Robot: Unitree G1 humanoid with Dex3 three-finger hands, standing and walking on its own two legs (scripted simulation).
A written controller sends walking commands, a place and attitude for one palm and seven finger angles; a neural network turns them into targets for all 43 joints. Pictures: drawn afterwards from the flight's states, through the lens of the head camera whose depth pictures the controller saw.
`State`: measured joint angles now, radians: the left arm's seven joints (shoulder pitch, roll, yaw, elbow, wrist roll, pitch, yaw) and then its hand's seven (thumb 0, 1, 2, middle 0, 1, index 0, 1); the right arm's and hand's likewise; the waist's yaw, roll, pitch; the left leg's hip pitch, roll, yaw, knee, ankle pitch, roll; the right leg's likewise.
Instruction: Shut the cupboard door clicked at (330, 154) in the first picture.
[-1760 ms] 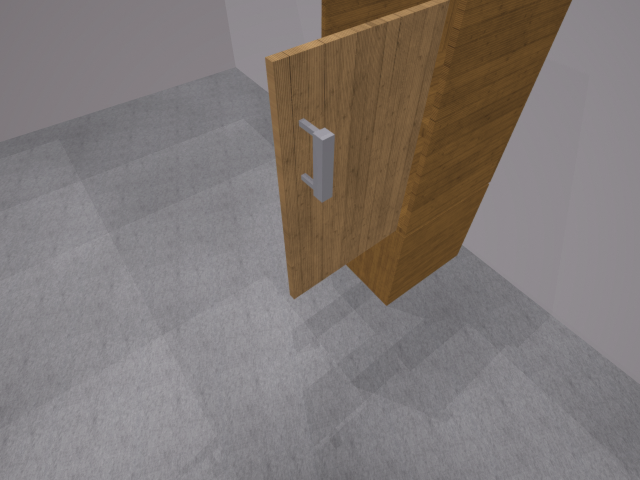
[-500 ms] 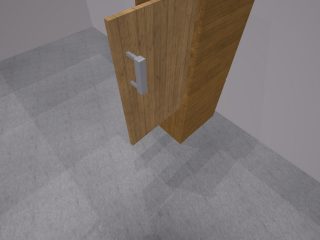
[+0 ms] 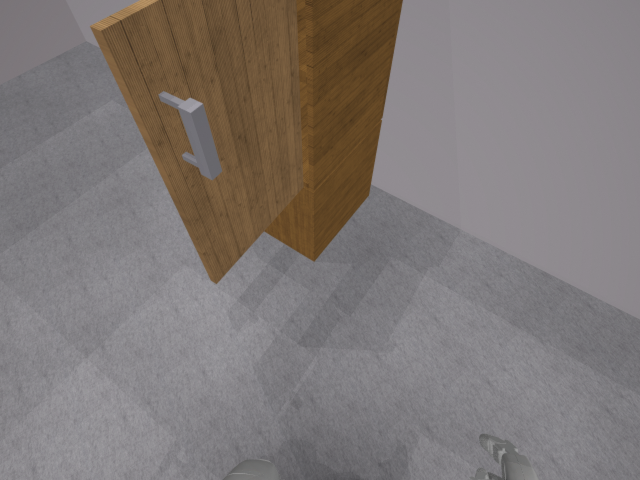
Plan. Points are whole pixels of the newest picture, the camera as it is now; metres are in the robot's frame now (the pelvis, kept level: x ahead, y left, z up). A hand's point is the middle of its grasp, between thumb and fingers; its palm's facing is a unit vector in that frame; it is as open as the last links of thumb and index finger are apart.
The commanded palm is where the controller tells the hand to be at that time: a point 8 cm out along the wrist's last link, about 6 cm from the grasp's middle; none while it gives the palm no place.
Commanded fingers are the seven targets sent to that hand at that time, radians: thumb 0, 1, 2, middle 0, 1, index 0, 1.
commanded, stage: walk to a spot facing it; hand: left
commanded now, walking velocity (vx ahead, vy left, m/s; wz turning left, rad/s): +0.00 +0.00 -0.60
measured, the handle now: (190, 136) +0.53 +0.25 +0.08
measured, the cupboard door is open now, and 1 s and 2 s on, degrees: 92 92 92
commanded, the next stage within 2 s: none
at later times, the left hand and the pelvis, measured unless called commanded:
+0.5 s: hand (213, 456) +0.15 +0.17 -0.18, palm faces -0.32 -0.90 -0.28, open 7.4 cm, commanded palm none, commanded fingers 0.00 0.90 0.90 -0.20 -0.30 -0.20 -0.30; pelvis -0.01 +0.00 -0.02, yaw -18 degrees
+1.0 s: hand (286, 421) +0.20 +0.08 -0.17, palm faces -0.58 -0.78 -0.24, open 7.4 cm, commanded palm none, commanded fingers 0.00 0.90 0.90 -0.20 -0.30 -0.20 -0.30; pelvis +0.02 -0.04 -0.01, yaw -37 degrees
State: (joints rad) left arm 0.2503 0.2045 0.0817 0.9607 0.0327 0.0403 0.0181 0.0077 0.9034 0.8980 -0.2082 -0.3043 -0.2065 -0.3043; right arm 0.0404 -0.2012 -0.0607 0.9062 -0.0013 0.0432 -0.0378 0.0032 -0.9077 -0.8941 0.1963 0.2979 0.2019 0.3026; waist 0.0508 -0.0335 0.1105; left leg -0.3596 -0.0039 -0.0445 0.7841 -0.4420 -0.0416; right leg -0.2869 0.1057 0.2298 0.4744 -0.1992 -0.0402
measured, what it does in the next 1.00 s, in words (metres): steps on the spot, turning right: left foot, then right foot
